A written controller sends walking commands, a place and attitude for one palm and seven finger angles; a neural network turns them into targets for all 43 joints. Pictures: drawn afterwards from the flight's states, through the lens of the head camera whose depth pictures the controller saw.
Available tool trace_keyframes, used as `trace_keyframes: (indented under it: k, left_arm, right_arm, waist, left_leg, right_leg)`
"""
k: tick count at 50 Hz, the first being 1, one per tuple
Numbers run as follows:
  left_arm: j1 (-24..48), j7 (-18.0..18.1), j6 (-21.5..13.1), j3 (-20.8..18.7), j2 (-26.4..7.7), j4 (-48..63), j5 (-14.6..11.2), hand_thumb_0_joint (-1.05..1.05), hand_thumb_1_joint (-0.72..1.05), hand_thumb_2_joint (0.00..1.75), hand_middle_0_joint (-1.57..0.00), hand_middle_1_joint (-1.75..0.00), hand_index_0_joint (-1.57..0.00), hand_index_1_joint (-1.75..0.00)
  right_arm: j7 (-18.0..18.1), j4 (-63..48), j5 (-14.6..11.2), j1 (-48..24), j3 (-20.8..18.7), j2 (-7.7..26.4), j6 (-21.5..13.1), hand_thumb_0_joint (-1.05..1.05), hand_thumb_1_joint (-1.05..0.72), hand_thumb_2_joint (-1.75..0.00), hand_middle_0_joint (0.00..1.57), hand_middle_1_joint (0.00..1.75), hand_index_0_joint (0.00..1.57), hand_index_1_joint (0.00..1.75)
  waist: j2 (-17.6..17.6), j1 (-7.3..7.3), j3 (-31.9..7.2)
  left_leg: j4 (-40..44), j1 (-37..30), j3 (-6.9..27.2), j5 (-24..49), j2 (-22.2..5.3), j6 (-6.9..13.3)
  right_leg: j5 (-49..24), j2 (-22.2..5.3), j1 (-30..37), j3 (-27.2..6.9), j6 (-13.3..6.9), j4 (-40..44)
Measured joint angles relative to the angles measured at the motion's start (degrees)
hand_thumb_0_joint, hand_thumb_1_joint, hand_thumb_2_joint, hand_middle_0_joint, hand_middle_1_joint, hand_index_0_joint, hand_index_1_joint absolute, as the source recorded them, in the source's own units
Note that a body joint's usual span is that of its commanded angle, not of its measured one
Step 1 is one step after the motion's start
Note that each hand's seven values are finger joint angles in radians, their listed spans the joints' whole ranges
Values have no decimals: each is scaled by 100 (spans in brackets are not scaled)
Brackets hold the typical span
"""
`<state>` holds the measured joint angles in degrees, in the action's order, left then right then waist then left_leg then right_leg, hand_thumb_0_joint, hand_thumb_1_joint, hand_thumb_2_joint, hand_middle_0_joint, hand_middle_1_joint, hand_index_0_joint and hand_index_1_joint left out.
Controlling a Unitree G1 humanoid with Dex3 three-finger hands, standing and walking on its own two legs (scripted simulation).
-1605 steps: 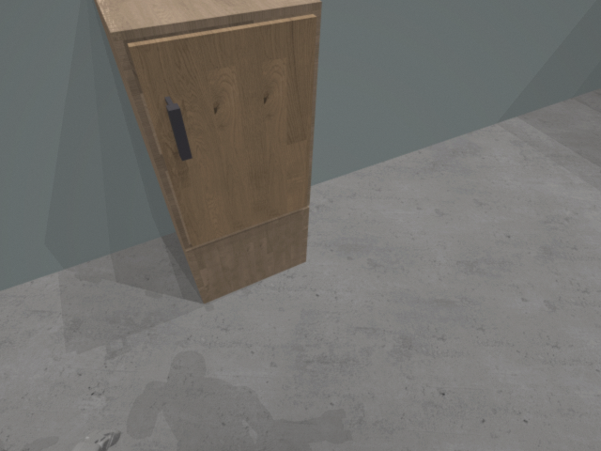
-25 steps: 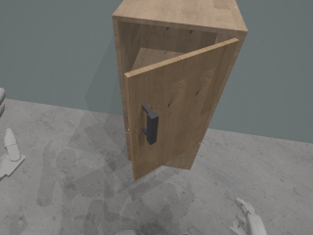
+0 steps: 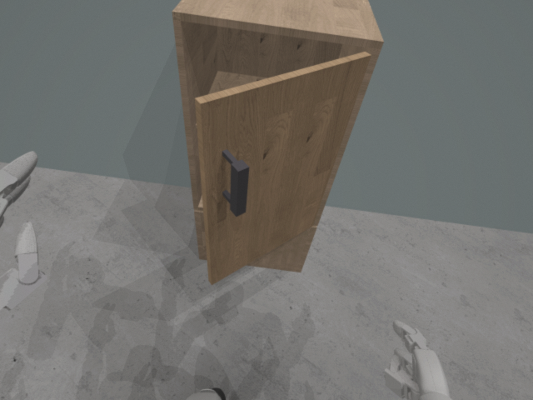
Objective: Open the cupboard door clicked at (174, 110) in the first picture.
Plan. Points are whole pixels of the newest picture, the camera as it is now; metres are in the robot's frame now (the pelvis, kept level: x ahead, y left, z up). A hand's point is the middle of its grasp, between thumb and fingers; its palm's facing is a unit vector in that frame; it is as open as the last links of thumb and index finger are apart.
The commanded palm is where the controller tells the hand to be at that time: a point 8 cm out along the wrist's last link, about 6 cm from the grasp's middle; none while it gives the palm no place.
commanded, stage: stop stepping back and stand still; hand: left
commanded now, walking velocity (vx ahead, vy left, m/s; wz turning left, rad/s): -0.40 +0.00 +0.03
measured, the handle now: (232, 183) +0.49 +0.09 +0.03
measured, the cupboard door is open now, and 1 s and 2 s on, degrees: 42 42 42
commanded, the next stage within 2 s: let the arm hang, fingers relaxed in 0.88 s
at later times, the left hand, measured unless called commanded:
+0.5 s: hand out of the picture +0.15 +0.31 +0.19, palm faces +0.39 -0.84 -0.39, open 7.4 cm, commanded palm +0.07 +0.34 +0.19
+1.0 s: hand out of the picture +0.13 +0.29 +0.16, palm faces +0.37 -0.83 -0.41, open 7.4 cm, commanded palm none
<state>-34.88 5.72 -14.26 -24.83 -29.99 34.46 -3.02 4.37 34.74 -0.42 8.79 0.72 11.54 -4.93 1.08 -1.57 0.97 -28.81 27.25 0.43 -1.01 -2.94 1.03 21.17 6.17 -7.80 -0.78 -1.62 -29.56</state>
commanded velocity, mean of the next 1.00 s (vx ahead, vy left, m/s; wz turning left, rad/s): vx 0.09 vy -0.05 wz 0.00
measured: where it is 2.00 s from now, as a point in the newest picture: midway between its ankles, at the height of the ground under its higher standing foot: outside the picture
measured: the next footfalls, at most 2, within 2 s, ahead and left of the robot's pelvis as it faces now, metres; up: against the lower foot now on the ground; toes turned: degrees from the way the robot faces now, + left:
left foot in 0.30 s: +0.06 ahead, +0.10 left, +0.00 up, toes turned -3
right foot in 0.70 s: -0.06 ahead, -0.07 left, +0.00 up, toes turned +1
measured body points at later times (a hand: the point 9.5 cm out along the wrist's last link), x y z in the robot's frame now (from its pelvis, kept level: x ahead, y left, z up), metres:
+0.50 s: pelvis -0.08 +0.05 +0.03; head -0.08 +0.10 +0.47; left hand +0.12 +0.35 +0.21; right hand +0.05 -0.15 -0.05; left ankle +0.01 +0.11 -0.72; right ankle -0.09 -0.08 -0.67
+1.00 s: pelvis -0.09 +0.04 +0.01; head -0.11 +0.05 +0.46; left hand +0.10 +0.33 +0.19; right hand +0.04 -0.22 -0.07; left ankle -0.05 +0.17 -0.72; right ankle -0.15 -0.02 -0.72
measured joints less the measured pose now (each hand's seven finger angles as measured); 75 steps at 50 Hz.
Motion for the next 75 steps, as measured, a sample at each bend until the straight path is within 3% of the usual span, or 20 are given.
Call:
trace_keyframes:
  k: [5, 9, 12, 15, 18, 21, 25, 29, 33, 35, 37, 41, 46, 49, 51, 55, 57, 59, 63, 75]
  left_arm:
    - [157, 65, -86, -210, 4, -370, -75, 2, 88, 90, -22, -30, -22, -31]
    - [354, 165, 77, -136, 316, -708, -47, 2, 89, 90, -21, -30, -21, -31]
    - [113, 213, 222, -5, 460, -500, -23, 2, 89, 90, -21, -30, -21, -31]
    - [-64, 229, 341, 145, 610, -177, 59, 2, 89, 90, -21, -30, -21, -31]
    - [762, 318, 419, 275, 714, -527, 223, 2, 89, 90, -21, -30, -21, -31]
    - [1298, 406, 502, 237, 711, -912, 270, 2, 89, 90, -21, -30, -21, -31]
    - [633, 397, 583, 81, 459, -463, 200, 2, 89, 90, -21, -30, -21, -31]
    - [-292, 315, 550, 144, 274, 47, 140, 2, 89, 90, -21, -30, -21, -31]
    - [-376, 278, 638, 202, 143, -178, 90, 2, 89, 90, -21, -30, -21, -31]
    - [-212, 276, 707, 106, 80, -366, 74, 2, 89, 90, -21, -30, -21, -31]
    - [68, 244, 776, 134, 213, -548, 38, 2, 89, 90, -21, -30, -21, -31]
    - [421, 221, 677, 178, 482, -771, 44, 2, 89, 90, -21, -30, -21, -31]
    - [546, 266, 501, 303, 823, -781, 99, 2, 89, 90, -21, -30, -21, -31]
    - [580, 267, 434, 304, 806, -780, 98, 2, 89, 90, -21, -30, -21, -31]
    - [989, 32, 439, 635, 750, -1620, 320, 1, 89, 90, -21, -30, -21, -31]
    - [1903, -399, 1405, 1577, 968, -4154, 422, 1, 90, 90, -20, -30, -20, -30]
    - [2160, -509, 1666, 1933, 1171, -5296, 443, 1, 90, 90, -20, -30, -20, -30]
    - [2162, -580, 1729, 2210, 1344, -6164, 475, 1, 91, 90, -20, -30, -20, -30]
    - [1900, -651, 1921, 2663, 1923, -7646, 472, 2, 91, 90, -20, -30, -20, -30]
    - [1582, -508, 1653, 2411, 1816, -9507, 332, 1, 94, 90, -20, -30, -20, -30]
  right_arm:
    - [80, -22, 78, 104, -130, 207, -51, 1, -90, -90, 20, 30, 20, 30]
    - [94, -44, 82, 146, -168, 199, -89, 1, -91, -90, 20, 30, 20, 30]
    - [57, 42, 98, 286, -128, 124, -114, 1, -91, -90, 20, 30, 20, 30]
    - [92, 203, 128, 572, -61, 54, -169, 1, -90, -90, 21, 30, 20, 30]
    - [181, 441, 133, 576, 28, -198, -347, 1, -90, -90, 20, 30, 20, 30]
    - [88, 456, 151, 565, 192, -441, -477, 1, -90, -90, 20, 30, 20, 30]
    - [-126, 279, 186, 693, 349, -658, -494, 1, -90, -90, 21, 30, 20, 30]
    - [-148, 181, 237, 792, 315, -609, -429, 1, -90, -90, 21, 30, 21, 30]
    - [-30, 229, 261, 676, 182, -415, -260, 1, -90, -90, 21, 30, 21, 30]
    - [8, 199, 250, 537, 115, -298, -174, 1, -90, -90, 21, 30, 20, 30]
    - [23, 305, 224, 356, 36, -98, -97, 1, -90, -90, 21, 30, 20, 30]
    - [-14, 507, 101, 491, -48, 63, -124, 1, -90, -90, 21, 30, 20, 30]
    - [87, 459, 70, 705, -86, 227, -314, 1, -90, -90, 20, 30, 20, 30]
    - [117, 437, 73, 597, -119, 205, -333, 1, -91, -90, 20, 30, 20, 30]
    - [-97, 562, 101, 450, -173, 320, -329, 1, -91, -90, 20, 30, 20, 30]
    - [-267, 792, 183, 98, -156, 565, 111, 1, -91, -90, 20, 30, 20, 30]
    - [-303, 895, 238, 40, -102, 513, 263, 1, -91, -90, 20, 30, 20, 30]
    - [-355, 1040, 214, 73, -36, 362, 403, 1, -91, -90, 20, 30, 20, 30]
    - [-429, 1513, 203, 403, -75, 150, 731, 1, -91, -90, 20, 30, 20, 30]
    - [-316, 2710, 175, 971, -30, -358, 688, 1, -91, -90, 20, 30, 20, 30]
  waist:
    - [-136, 27, -141]
    - [-247, 37, -59]
    - [-124, 225, -74]
    - [-38, 390, -407]
    - [213, 339, -238]
    - [207, 118, -24]
    - [185, -111, -35]
    - [118, -60, -180]
    - [106, 55, -283]
    - [229, 130, -291]
    - [62, 248, -172]
    - [62, 242, -304]
    - [57, 165, -397]
    - [130, 144, -253]
    - [-12, 177, -209]
    - [-434, -32, -143]
    - [-404, -89, -18]
    - [-197, -62, 63]
    - [-201, -106, 139]
    - [-118, 222, 413]
  left_leg:
    - [188, -42, 42, 124, 66, 75]
    - [337, 62, 130, -545, 165, -51]
    - [-655, 137, 102, -1172, 267, -232]
    - [-922, -504, 121, -1507, 304, -155]
    - [-581, -660, 36, -1203, 518, 204]
    - [174, -943, 86, -745, 509, 93]
    - [1124, -1252, 27, -395, 375, 57]
    - [1618, -1370, -139, 36, 312, 53]
    - [1560, -1213, -273, -13, 455, 1]
    - [925, -776, -450, -484, 603, -101]
    - [-403, -277, -327, -1139, 505, -179]
    - [-1802, -68, -149, -1406, 294, -221]
    - [-798, -838, -156, -1326, 14, -59]
    - [-297, -1175, -236, -1346, 109, -174]
    - [-375, -1026, -230, -1226, 164, -88]
    - [-319, -762, -38, -1095, 280, -29]
    - [-378, -668, -10, -1021, 355, -66]
    - [-590, -557, -55, -1080, 421, -125]
    - [-1133, -469, 151, -1914, 345, -88]
    - [181, -1073, 112, -897, 407, -6]
  right_leg:
    - [-49, -48, -8, 67, 76, 46]
    - [241, -101, -104, 160, -15, 196]
    - [-160, -263, -195, 157, -35, 197]
    - [-297, -422, -426, 234, 161, -130]
    - [322, -467, -769, -11, 229, -1051]
    - [350, -309, -1084, -89, 197, -1772]
    - [238, -228, -1105, 138, 179, -1586]
    - [546, -209, -704, 433, 129, -894]
    - [798, -171, -52, 623, -19, 50]
    - [554, -255, 178, 482, -254, 669]
    - [-524, -199, 55, 514, -430, 620]
    - [-342, -170, 146, 598, -424, 467]
    - [-70, -201, 184, 702, -368, 214]
    - [104, -345, 91, 660, -242, -122]
    - [-90, -436, -282, 676, -115, -649]
    - [792, -475, -1131, 212, 144, -1755]
    - [744, -592, -1190, 18, 187, -1495]
    - [-97, -707, -1084, -105, 191, -898]
    - [-268, -622, -919, 198, 59, -834]
    - [-862, -667, -550, 356, 135, 313]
